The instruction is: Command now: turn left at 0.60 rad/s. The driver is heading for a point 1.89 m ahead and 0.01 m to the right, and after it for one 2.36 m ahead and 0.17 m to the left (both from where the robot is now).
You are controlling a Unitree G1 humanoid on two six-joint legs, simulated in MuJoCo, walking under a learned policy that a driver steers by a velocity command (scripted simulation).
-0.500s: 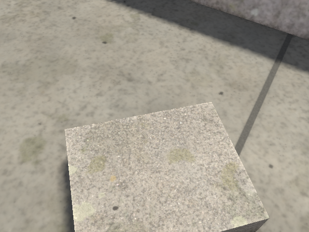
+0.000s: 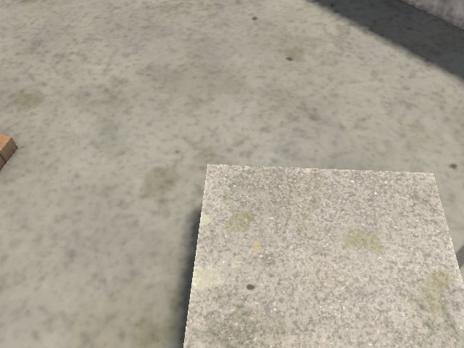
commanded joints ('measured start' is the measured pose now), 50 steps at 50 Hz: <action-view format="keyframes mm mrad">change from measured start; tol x32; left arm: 1 12 195 57 -35 -3 -3 -4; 50 57 139 43 203 -24 -49 -21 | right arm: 1 0 -73 -11 -78 4 -26 -2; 50 77 -4 42 218 -20 -143 -30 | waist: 1 11 -209 -133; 5 -50 289 -70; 50 -52 -105 17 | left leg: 1 39 -22 71 -176 33 33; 5 231 414 -561 -549 708 276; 12 235 177 -225 -493 801 236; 41 -30 -58 -84 -327 32 114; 50 159 -24 92 -368 217 125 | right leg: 1 115 -238 148 -54 460 -158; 5 -406 55 34 466 -395 64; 24 -61 58 157 142 -156 26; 29 138 -162 364 -155 353 -72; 42 52 -179 501 -335 -556 -166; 50 -68 -129 341 -282 -237 -157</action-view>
